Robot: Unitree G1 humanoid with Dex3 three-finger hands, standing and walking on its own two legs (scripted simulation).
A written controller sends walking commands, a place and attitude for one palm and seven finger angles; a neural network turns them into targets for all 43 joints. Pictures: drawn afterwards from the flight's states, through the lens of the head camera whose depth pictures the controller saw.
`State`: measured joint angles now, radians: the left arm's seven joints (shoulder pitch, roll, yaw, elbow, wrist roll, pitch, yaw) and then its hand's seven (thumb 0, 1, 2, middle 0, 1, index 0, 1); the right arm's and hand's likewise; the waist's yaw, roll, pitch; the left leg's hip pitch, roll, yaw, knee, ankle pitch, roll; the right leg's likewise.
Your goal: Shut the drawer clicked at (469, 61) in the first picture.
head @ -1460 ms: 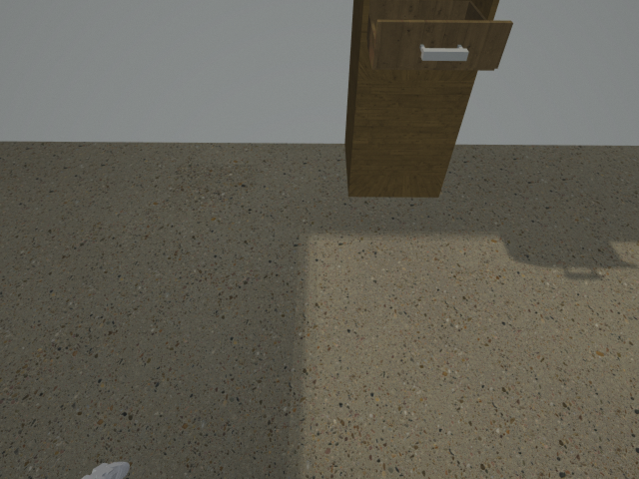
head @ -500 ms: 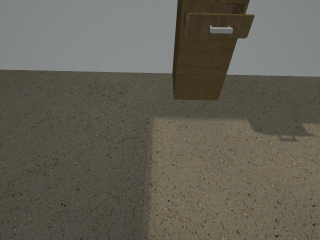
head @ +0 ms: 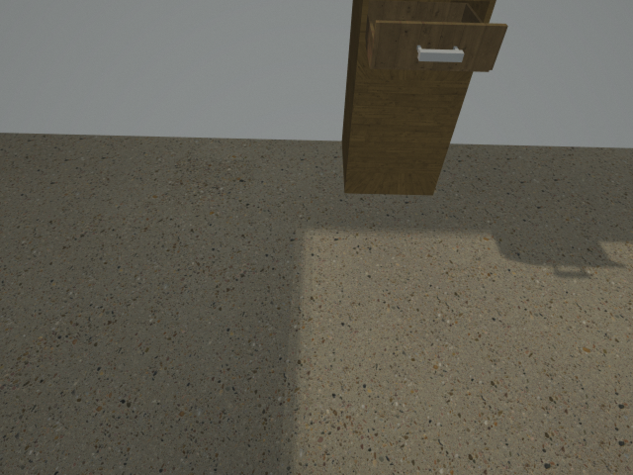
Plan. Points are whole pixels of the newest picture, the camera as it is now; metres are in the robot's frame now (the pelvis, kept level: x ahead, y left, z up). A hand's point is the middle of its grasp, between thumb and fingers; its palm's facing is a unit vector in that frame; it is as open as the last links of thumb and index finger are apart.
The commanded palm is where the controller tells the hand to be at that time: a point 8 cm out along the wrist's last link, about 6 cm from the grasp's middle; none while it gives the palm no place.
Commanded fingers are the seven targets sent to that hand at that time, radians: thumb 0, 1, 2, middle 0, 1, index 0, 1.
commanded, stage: look at it before walking up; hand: left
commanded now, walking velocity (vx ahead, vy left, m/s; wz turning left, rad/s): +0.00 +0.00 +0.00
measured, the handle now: (438, 52) +1.25 -0.29 +0.00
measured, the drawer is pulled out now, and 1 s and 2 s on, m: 0.21 0.21 0.21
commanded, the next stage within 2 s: walk to a spot facing it in 0.08 s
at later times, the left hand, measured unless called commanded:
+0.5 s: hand out of the picture +0.07 +0.20 -0.18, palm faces -0.12 -0.95 -0.29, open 7.4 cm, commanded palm none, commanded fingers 0.00 0.90 0.90 -0.20 -0.30 -0.20 -0.30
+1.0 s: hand out of the picture +0.09 +0.18 -0.17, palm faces -0.25 -0.95 -0.20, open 7.4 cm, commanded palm none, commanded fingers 0.00 0.90 0.90 -0.20 -0.30 -0.20 -0.30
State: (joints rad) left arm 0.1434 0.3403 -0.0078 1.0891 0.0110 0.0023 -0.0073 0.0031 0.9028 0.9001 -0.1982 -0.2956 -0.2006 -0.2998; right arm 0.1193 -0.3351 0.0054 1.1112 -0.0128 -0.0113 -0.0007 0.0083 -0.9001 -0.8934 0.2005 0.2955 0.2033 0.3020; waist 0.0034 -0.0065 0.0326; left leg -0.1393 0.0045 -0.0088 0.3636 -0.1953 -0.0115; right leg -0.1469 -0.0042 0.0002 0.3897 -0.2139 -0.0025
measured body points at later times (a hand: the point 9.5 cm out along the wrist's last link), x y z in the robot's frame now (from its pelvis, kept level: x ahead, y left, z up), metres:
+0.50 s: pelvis -0.01 -0.01 -0.02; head +0.02 -0.02 +0.43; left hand +0.08 +0.25 -0.16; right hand +0.05 -0.28 -0.16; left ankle +0.00 +0.13 -0.75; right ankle -0.01 -0.10 -0.74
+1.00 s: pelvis +0.04 -0.01 +0.00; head +0.07 -0.01 +0.45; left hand +0.10 +0.23 -0.15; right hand +0.06 -0.29 -0.13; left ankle +0.10 +0.12 -0.71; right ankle -0.01 -0.10 -0.75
